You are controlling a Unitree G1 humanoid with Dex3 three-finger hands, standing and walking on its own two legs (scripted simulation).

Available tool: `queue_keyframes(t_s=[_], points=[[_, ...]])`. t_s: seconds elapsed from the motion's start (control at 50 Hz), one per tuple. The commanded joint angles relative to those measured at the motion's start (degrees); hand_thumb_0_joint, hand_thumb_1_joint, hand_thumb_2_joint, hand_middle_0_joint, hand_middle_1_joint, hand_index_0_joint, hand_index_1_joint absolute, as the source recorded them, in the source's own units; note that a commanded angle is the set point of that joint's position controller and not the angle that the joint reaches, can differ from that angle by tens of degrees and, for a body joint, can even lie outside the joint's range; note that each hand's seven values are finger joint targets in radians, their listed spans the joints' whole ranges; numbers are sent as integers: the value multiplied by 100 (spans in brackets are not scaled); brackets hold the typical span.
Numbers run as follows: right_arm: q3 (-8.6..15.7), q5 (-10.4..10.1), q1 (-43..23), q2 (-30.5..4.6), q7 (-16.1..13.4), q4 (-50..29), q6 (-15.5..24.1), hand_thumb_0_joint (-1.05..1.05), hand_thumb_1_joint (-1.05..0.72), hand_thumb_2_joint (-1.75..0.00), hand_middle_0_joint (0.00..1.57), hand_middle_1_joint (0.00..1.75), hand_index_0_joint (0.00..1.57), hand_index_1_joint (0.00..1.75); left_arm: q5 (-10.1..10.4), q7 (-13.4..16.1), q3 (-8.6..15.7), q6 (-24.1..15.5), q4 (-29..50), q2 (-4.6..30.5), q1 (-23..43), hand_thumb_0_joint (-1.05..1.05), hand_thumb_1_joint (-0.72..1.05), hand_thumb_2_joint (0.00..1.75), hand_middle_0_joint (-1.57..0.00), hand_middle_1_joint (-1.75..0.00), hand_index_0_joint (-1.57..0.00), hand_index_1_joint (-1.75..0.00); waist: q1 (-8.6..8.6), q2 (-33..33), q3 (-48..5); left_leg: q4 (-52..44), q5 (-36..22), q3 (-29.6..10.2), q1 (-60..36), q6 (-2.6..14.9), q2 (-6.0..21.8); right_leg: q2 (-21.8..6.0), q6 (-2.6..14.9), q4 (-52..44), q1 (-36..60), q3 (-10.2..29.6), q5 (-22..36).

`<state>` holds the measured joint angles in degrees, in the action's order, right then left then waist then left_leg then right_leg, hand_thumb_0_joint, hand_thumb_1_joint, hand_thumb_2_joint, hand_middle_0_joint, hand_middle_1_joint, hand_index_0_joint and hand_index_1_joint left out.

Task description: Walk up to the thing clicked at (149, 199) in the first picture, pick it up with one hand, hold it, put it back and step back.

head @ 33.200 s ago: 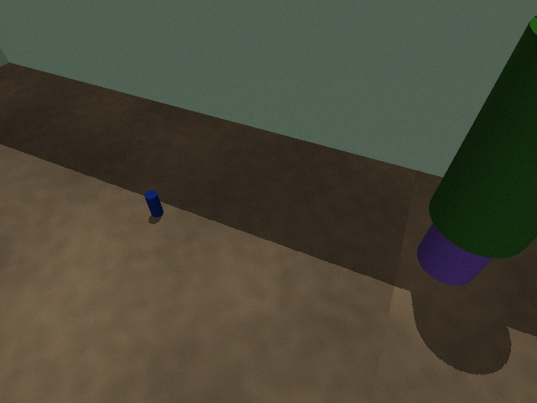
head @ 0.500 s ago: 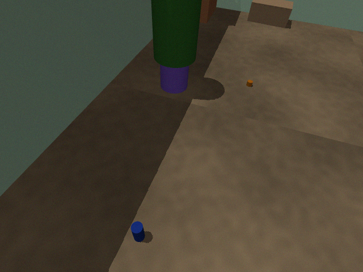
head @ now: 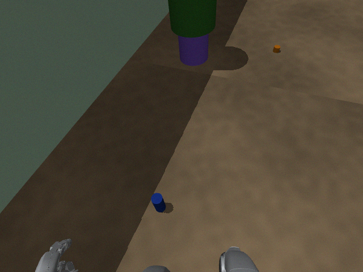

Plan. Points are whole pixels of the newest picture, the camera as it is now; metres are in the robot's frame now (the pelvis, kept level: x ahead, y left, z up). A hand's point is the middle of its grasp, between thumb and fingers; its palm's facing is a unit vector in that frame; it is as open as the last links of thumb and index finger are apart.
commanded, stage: walk up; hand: left
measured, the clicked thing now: (158, 202) +0.51 +0.18 -0.68
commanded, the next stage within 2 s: none
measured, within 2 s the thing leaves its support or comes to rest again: neither
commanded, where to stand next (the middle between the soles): +0.13 -0.02 m, yaw -4 degrees
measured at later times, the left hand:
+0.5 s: hand out of the picture +0.13 +0.26 -0.12, palm faces -0.10 -0.90 -0.42, open 7.4 cm
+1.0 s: hand out of the picture +0.15 +0.30 -0.16, palm faces -0.09 -0.92 -0.39, open 7.4 cm
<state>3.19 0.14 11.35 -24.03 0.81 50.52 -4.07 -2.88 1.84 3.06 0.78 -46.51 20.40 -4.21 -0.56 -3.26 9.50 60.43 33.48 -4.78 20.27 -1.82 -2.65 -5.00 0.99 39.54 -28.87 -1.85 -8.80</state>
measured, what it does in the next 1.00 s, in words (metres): steps on the spot: left foot, then right foot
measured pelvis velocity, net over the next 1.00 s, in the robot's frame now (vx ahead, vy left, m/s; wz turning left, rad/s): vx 0.00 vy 0.04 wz -0.08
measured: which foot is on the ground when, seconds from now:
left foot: up 0.00-0.02, down 0.04-0.46, up 0.48-0.80, down 0.82-1.00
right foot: down 0.00-0.06, up 0.08-0.42, down 0.44-0.84, up 0.86-1.00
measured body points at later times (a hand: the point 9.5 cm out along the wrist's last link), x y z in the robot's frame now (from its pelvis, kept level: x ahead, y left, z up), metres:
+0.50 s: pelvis +0.04 -0.02 +0.01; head +0.06 -0.02 +0.46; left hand +0.13 +0.31 -0.09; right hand +0.03 -0.36 -0.10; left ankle -0.03 +0.12 -0.68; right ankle +0.10 -0.14 -0.71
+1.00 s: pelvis +0.00 +0.04 +0.00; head +0.08 +0.06 +0.44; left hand +0.15 +0.35 -0.13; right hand +0.07 -0.28 -0.10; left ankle +0.09 +0.14 -0.71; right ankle -0.02 -0.12 -0.62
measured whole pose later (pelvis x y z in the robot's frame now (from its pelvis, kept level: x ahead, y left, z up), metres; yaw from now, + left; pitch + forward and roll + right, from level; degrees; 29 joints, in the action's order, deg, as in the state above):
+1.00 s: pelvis +0.00 +0.04 +0.00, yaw -4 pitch -2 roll -1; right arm 1.7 0.9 9.2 -19.9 -1.1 48.4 -0.5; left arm 0.3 2.3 3.3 4.1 -47.8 25.2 -5.0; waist 0.1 3.5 12.9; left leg 44.3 16.0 -0.1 26.0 1.2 0.4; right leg 5.9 0.6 76.1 -31.0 9.6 -29.1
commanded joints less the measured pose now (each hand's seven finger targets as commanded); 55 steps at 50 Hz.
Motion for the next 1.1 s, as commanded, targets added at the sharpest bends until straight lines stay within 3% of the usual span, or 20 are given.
queue_keyframes(t_s=[0.0, 0.02, 0.04, 0.06, 0.12, 0.2, 0.26, 0.4, 0.42, 0.44, 0.46, 0.62, 0.76, 0.8, 0.82, 0.84, 0.9, 0.94, 1.02, 1.08], points=[[360, 138, 1437, -1024, -23, 347, 225, 0, -90, -90, 20, 30, 20, 30, 37, -51, 567, 81, 177, 1834, -251, 0, 90, 90, -20, -30, -20, -30, 180, 1528, -1391, -3555, -612, 1032, -1293, 280, -55, -801, 539, -1280, 648, 1201, -3175], [396, 258, 1286, -1079, -5, 360, 223, 0, -90, -90, 20, 30, 20, 30, 95, -29, 445, 108, 107, 1525, -512, 0, 90, 90, -20, -30, -20, -30, 156, 429, -867, -4061, -425, 469, -1618, 418, 32, -275, 86, -443, -280, 689, -3152], [460, 407, 764, -1633, 24, 14, 196, 0, -90, -90, 20, 30, 20, 30, 182, 37, 317, 52, 177, 1126, -402, 0, 90, 90, -20, -30, -20, -30, 177, -1571, -279, -4922, 1716, -2394, -906, 932, 1647, 624, -98, 1281, -1617, 29, -2832], [479, 300, 265, -1957, 44, -204, 215, 0, -90, -90, 20, 30, 20, 30, 163, 132, 525, -28, 191, 1707, 589, 0, 90, 90, -20, -30, -20, -30, 560, -927, 530, -5481, 2562, -3360, 1245, 1615, 2487, 460, -114, 1848, -949, 866, -2501], [258, 315, -466, -1276, -115, -234, 584, 0, -90, -90, 20, 30, 20, 30, 274, -110, 350, -98, -351, 1232, -567, 0, 90, 90, -20, -30, -20, -30, -145, 93, 72, -4770, 420, -1468, 17, 868, 1434, 705, -35, 2158, -556, 1181, -1063], [499, 254, 587, -1590, 1, -82, 787, 0, -90, -90, 20, 30, 20, 30, 126, -385, 460, -240, -122, 1617, -268, 0, 90, 90, -20, -30, -20, -30, 449, -482, -180, -4931, 1235, -1867, -1916, 1385, 1836, 495, -170, 1490, -1416, 809, -1298], [484, 197, 1151, -1523, -29, -15, 865, 0, -90, -90, 20, 30, 20, 30, 140, -432, 360, -331, 17, 1551, 15, 0, 90, 90, -20, -30, -20, -30, 701, -190, -4, -4755, -195, -1585, -2569, 1399, 1952, 407, -99, 782, -1678, 853, -1240], [341, 178, 900, -1142, 109, -534, 584, 0, -90, -90, 20, 30, 20, 30, 243, -243, 367, -617, -535, 1523, -1896, 0, 90, 90, -20, -30, -20, -30, -154, -274, -999, -2187, -3139, 447, -742, 950, 932, 682, -48, -1531, 2604, -208, -150], [244, 149, 1003, -864, 122, -655, 547, 0, -90, -90, 20, 30, 20, 30, 226, -122, 539, -651, -655, 1959, -2455, 0, 90, 90, -20, -30, -20, -30, -436, 464, -1325, -1011, -2325, 529, 252, 734, 618, 189, 60, -1502, 3591, 742, -337], [162, 107, 1055, -611, 114, -888, 505, 0, -90, -90, 20, 30, 20, 30, 194, -11, 648, -685, -528, 2594, -2636, 0, 90, 90, -20, -30, -20, -30, -360, 1664, -1462, 23, -115, 498, 1410, 451, 17, -1691, 718, -2268, 3749, 3782, -851], [360, 191, 826, -1177, 35, -819, 355, 0, -90, -90, 20, 30, 20, 30, 243, 10, 590, -652, -358, 2642, -2217, 0, 90, 90, -20, -30, -20, -30, -273, 691, -1095, 565, 139, -270, 1379, 439, 423, -2173, 1371, -2332, 2826, 4247, -1294], [409, -53, 994, -943, -80, -476, 43, 0, -90, -90, 20, 30, 20, 30, 291, 255, 300, -532, 271, 1822, -658, 0, 90, 90, -20, -30, -20, -30, 249, 1241, -444, 1000, -590, -415, 255, 84, 112, -1104, 1216, -1113, 330, 945, 4195], [385, -29, 1025, -991, -260, -359, 287, 0, -90, -90, 20, 30, 20, 30, 241, 99, 248, 51, 538, 1704, -192, 0, 90, 90, -20, -30, -20, -30, 268, 1548, -1292, -2373, -2027, 832, -357, 113, -43, -495, 854, 587, 900, 815, 1663], [451, 232, 847, -1386, -261, -473, 378, 0, -90, -90, 20, 30, 20, 30, 404, 108, 142, 134, 446, 1266, -557, 0, 90, 90, -20, -30, -20, -30, 173, 286, -1091, -3214, -3784, -819, -723, 451, 918, 275, 300, 1671, 2, 870, -6], [545, 120, 531, -2033, -206, -649, 369, 0, -90, -90, 20, 30, 20, 30, 439, 174, 161, 171, 511, 1228, -491, 0, 90, 90, -20, -30, -20, -30, 177, -835, -1198, -3597, -4993, -2740, -359, 1361, 2407, 1039, 80, 2738, -291, 772, -2828], [642, 63, 463, -2263, -206, -621, 373, 0, -90, -90, 20, 30, 20, 30, 344, 263, 280, 206, 377, 1560, -253, 0, 90, 90, -20, -30, -20, -30, 376, -795, -1243, -3901, -4306, -3572, 165, 1928, 2814, 1028, 84, 3643, 15, 1447, -3185], [446, 99, -343, -1517, -342, -689, 450, 0, -90, -90, 20, 30, 20, 30, 408, 175, 304, 267, 46, 1532, -706, 0, 90, 90, -20, -30, -20, -30, -144, -259, -1086, -3192, -4003, -1595, -293, 1350, 1874, 963, 62, 4262, -471, 1530, -2144], [453, 56, -77, -1418, -399, -598, 560, 0, -90, -90, 20, 30, 20, 30, 260, 85, 375, 255, 19, 1579, -977, 0, 90, 90, -20, -30, -20, -30, -97, -286, -1583, -3024, -3538, -1695, -1064, 1443, 1932, 822, -33, 4066, -417, 1441, -1886], [650, 175, 754, -1805, -269, -440, 762, 0, -90, -90, 20, 30, 20, 30, 55, -366, 464, 64, 164, 1742, -892, 0, 90, 90, -20, -30, -20, -30, 347, -696, -1736, -4000, 1387, -2075, -2069, 1296, 1779, 699, -97, 2290, -719, 753, -2229], [639, 283, 760, -1834, -118, -545, 716, 0, -90, -90, 20, 30, 20, 30, 82, -440, 514, -59, 57, 1714, -1022, 0, 90, 90, -20, -30, -20, -30, 369, -1107, -955, -4387, 1475, -1906, -1224, 1484, 1953, 508, -9, 1052, -145, 432, -3007]])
